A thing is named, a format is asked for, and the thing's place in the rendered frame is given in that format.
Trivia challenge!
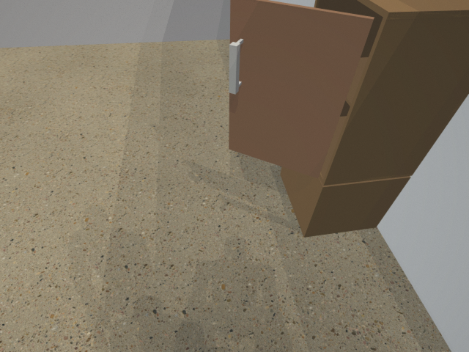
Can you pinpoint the cupboard door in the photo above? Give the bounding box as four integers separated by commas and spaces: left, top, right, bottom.
229, 0, 374, 178

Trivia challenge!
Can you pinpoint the handle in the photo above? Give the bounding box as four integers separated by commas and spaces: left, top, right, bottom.
229, 39, 243, 95

